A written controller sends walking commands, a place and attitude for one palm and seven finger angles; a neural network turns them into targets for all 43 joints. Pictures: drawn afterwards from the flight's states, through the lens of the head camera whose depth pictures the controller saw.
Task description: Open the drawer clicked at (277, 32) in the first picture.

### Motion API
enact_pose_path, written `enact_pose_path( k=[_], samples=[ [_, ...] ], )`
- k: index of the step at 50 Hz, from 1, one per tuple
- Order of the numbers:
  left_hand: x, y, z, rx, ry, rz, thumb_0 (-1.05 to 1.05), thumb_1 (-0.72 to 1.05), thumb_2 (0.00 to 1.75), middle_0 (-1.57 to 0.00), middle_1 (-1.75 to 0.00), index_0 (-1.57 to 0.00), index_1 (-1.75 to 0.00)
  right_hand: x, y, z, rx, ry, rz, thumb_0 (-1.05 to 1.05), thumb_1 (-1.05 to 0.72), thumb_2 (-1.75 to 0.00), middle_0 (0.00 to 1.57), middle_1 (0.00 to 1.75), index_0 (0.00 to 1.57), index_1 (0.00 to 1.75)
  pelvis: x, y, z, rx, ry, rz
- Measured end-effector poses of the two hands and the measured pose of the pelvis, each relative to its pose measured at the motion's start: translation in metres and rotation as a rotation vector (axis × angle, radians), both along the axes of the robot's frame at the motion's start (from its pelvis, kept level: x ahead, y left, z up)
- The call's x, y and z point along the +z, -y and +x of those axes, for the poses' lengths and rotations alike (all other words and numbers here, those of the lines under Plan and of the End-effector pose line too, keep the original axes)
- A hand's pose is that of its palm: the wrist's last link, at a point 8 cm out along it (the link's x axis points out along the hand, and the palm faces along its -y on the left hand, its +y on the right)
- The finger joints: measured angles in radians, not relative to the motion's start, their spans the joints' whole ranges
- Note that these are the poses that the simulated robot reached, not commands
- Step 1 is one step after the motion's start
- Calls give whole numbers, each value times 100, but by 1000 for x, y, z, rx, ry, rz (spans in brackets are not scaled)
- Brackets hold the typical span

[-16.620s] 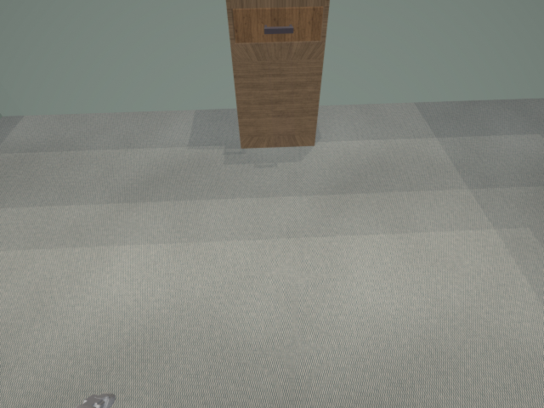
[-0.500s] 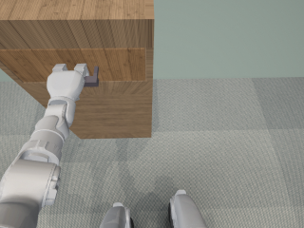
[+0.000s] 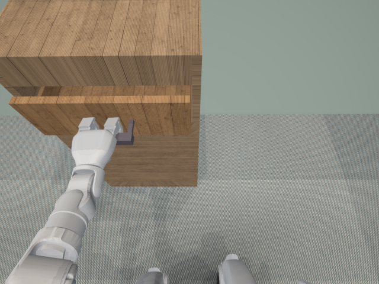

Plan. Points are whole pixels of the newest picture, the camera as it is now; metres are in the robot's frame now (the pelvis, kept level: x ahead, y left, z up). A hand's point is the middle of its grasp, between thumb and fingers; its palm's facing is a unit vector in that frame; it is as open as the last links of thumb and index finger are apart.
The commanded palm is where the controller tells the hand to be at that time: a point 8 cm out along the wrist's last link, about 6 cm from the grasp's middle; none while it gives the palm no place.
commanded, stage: pull the drawer open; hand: left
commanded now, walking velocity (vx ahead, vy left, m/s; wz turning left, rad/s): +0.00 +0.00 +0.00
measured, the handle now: (106, 131) +0.46 +0.20 -0.02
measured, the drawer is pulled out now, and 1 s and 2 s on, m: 0.04 0.08 0.19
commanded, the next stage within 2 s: none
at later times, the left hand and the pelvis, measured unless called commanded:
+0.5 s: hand (101, 167) +0.37 +0.20 -0.04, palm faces -0.06 -0.01 -1.00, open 5.5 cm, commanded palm +0.35 +0.21 +0.01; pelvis -0.01 -0.01 +0.00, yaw +1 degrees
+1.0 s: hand (101, 167) +0.37 +0.20 -0.04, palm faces -0.04 -0.01 -1.00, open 5.5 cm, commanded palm +0.34 +0.21 +0.01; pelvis -0.04 -0.01 -0.01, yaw +1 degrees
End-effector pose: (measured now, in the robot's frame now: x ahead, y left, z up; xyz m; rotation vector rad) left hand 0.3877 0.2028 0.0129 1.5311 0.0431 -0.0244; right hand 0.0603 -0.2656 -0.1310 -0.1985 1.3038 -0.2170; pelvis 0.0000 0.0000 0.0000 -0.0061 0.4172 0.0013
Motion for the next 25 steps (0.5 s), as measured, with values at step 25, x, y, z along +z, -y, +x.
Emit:
enact_pose_path(
  k=[25],
  samples=[
    [1, 0, -31, 19, -16, 31, -1, 72, 82, -35, -135, -41, -135, 0, -2, 36, 64, 117, -5, 0, -91, -89, 21, 30, 21, 30, -1, 8, -9, 21, 46, 7]
  ],
)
